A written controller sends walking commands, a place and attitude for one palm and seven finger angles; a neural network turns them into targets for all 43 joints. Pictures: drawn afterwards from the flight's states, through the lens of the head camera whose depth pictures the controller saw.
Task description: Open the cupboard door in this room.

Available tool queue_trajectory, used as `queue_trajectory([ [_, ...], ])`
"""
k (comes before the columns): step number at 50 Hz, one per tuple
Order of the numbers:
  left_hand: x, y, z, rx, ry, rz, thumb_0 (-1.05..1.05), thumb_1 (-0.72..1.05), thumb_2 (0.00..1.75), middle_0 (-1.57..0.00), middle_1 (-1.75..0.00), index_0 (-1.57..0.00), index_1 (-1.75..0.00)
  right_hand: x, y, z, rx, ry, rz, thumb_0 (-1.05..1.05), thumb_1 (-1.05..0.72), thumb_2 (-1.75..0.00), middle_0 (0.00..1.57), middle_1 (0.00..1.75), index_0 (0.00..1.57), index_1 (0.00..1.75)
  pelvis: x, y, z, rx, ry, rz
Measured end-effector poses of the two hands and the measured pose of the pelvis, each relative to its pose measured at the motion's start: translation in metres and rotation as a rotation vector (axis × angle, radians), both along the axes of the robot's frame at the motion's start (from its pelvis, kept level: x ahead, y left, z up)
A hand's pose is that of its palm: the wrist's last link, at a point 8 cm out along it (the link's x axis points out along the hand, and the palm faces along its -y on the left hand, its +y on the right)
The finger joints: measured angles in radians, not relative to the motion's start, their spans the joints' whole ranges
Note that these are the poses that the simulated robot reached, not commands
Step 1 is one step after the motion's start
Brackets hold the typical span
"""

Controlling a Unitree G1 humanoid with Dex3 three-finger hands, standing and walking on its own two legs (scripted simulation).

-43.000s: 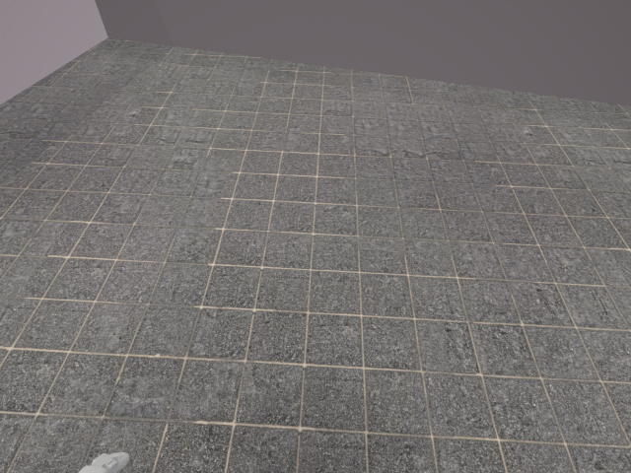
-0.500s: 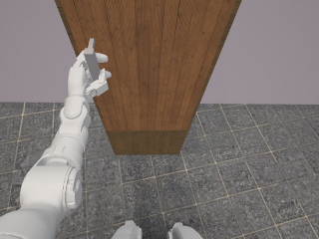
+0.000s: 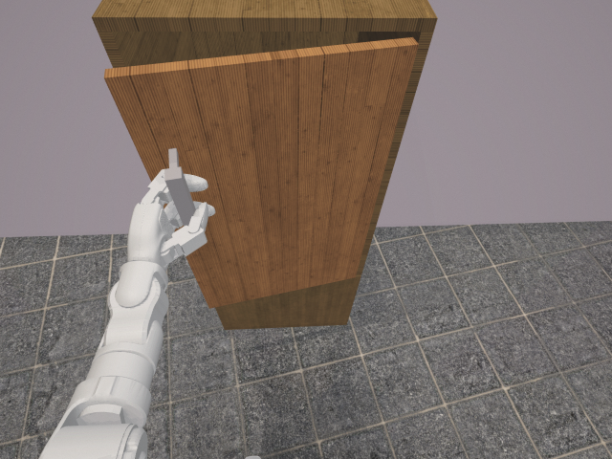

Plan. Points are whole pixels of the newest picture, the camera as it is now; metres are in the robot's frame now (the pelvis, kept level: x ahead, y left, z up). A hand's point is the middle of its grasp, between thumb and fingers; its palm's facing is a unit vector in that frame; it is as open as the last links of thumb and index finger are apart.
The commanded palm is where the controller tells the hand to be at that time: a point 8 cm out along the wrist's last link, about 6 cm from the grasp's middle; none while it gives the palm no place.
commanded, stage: pull the door open along its arc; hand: left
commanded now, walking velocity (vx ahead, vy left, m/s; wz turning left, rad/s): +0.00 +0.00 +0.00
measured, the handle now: (184, 195) +0.46 +0.16 +0.07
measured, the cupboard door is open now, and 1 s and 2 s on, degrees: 11 47 57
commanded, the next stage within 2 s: open thumb and fingers to let go in 0.68 s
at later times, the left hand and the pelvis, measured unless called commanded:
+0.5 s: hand (273, 312) +0.28 +0.04 +0.07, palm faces +0.36 -0.93 -0.03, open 6.0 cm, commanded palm +0.21 +0.06 +0.07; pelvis -0.01 -0.04 +0.00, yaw +4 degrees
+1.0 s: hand (299, 334) +0.26 +0.01 +0.07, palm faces +0.43 -0.90 -0.03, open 6.9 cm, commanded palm +0.20 +0.04 +0.07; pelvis +0.00 -0.09 +0.00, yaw +5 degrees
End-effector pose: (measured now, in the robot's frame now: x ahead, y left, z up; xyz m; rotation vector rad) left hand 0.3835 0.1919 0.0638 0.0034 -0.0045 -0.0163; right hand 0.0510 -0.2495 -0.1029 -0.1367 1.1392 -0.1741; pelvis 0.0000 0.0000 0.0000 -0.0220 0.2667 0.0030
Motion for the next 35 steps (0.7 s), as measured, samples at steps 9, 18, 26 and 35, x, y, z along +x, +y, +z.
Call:
queue_trajectory([
  [9,-0.065,-0.036,-0.002,-0.076,-0.009,0.127,0.02,0.70,0.75,-0.36,-1.34,-0.36,-1.31,0.063,0.004,0.010,0.013,-0.181,0.108,0.00,-0.91,-0.90,0.20,0.30,0.20,0.30,-0.005,-0.007,0.002,0.012,-0.046,0.014],
  [18,-0.111,-0.083,0.002,-0.074,0.012,0.391,0.02,0.70,0.78,-0.33,-1.33,-0.36,-1.31,0.112,0.018,0.012,0.061,-0.312,0.238,0.01,-0.91,-0.90,0.20,0.30,0.20,0.30,-0.013,-0.022,-0.005,0.027,-0.065,0.048],
  [26,-0.144,-0.117,0.008,0.025,0.052,0.370,0.03,0.70,0.77,-0.32,-1.32,-0.35,-1.33,0.120,0.018,0.019,0.105,-0.366,0.244,0.01,-0.91,-0.90,0.20,0.30,0.20,0.30,-0.012,-0.043,-0.002,0.044,-0.113,0.070],
  [35,-0.175,-0.152,0.013,0.025,0.110,0.229,0.03,0.68,0.72,-0.30,-1.29,-0.39,-1.34,0.122,-0.010,0.031,0.117,-0.421,0.216,0.01,-0.91,-0.90,0.20,0.30,0.20,0.30,-0.005,-0.066,0.005,0.056,-0.152,0.075],
])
